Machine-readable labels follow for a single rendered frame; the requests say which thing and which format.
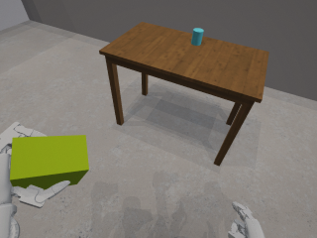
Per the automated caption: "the right robot hand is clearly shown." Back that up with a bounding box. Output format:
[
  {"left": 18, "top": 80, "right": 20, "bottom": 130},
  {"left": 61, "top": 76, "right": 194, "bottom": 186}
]
[{"left": 228, "top": 201, "right": 265, "bottom": 238}]

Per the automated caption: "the robot left forearm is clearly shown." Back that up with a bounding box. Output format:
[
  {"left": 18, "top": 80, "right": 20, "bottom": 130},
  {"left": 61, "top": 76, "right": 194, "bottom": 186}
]
[{"left": 0, "top": 203, "right": 21, "bottom": 238}]

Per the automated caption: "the left robot hand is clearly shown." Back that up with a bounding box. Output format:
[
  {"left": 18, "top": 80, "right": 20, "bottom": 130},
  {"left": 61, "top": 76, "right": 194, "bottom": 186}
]
[{"left": 0, "top": 122, "right": 70, "bottom": 208}]

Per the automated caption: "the table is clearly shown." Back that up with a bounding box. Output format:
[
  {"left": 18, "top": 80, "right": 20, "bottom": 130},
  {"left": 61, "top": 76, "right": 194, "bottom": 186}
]
[{"left": 99, "top": 22, "right": 269, "bottom": 166}]

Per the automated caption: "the sponge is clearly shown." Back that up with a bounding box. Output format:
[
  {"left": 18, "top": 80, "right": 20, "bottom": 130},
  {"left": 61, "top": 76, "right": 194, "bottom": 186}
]
[{"left": 10, "top": 135, "right": 89, "bottom": 190}]

